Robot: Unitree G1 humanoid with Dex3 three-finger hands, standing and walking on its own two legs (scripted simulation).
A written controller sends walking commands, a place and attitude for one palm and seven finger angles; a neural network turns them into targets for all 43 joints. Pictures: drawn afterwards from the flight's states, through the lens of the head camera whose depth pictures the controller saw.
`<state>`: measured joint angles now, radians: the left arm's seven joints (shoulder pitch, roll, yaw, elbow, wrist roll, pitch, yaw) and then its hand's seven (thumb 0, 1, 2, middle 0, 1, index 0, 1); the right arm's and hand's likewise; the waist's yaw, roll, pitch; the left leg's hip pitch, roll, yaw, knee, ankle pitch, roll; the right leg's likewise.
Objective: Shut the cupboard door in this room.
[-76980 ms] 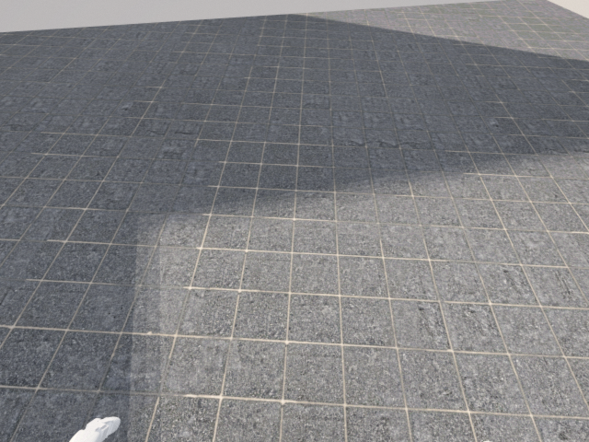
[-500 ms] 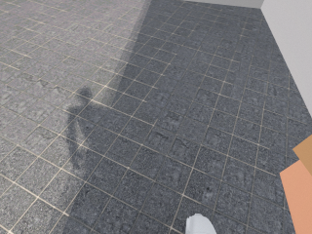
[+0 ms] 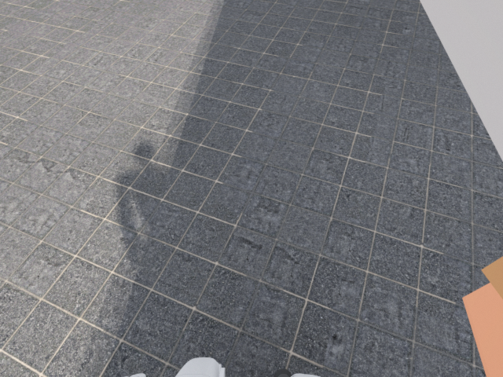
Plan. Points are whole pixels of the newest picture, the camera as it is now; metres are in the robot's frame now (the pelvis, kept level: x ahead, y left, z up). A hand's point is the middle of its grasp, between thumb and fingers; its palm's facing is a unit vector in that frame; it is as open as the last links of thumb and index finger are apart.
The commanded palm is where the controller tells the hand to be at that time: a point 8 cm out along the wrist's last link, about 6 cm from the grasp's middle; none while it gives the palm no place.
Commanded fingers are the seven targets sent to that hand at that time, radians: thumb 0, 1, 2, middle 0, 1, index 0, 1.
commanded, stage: turn to face it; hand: left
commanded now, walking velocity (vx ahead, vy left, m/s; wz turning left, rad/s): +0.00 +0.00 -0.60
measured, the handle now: out of the picture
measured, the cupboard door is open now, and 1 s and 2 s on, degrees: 20 20 20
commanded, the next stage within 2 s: none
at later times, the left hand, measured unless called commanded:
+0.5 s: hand (125, 372) +0.15 +0.25 -0.17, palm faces -0.20 -0.96 -0.19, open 7.4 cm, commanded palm none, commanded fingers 0.00 0.90 0.90 -0.20 -0.30 -0.20 -0.30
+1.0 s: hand (201, 307) +0.26 +0.12 -0.15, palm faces -0.59 -0.76 -0.26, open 7.4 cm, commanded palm none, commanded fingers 0.00 0.90 0.90 -0.20 -0.30 -0.20 -0.30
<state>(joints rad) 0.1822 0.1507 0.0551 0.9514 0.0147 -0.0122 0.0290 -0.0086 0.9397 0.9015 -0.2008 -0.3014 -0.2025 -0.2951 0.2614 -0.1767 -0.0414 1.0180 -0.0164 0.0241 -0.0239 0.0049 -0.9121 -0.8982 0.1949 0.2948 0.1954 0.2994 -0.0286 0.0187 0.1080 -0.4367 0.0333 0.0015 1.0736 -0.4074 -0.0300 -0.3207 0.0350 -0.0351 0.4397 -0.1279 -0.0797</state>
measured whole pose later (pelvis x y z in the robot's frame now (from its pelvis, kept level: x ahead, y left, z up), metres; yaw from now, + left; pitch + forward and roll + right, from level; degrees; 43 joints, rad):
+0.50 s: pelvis +0.03 +0.06 +0.00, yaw -17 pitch +1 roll -3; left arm 0.22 0.26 0.11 0.92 0.03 0.07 -0.03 0.01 0.91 0.90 -0.20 -0.30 -0.20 -0.29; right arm 0.15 -0.18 -0.02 0.88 -0.03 0.02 -0.04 0.00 -0.91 -0.90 0.20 0.30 0.20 0.30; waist 0.04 -0.03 0.06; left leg -0.17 0.05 0.09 0.45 -0.30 0.03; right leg -0.54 0.03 0.01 1.07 -0.40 0.06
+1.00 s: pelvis +0.05 +0.02 +0.00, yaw -36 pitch +1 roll +0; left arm 0.15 0.21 0.04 0.86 0.02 0.04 0.00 0.01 0.90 0.90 -0.20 -0.30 -0.20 -0.29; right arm 0.20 -0.25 -0.05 0.90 -0.02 0.06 -0.01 0.01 -0.91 -0.90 0.19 0.29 0.20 0.30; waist -0.04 0.02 0.10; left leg -0.51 0.09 0.01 1.07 -0.38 -0.10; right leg -0.27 0.02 0.04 0.51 -0.25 -0.02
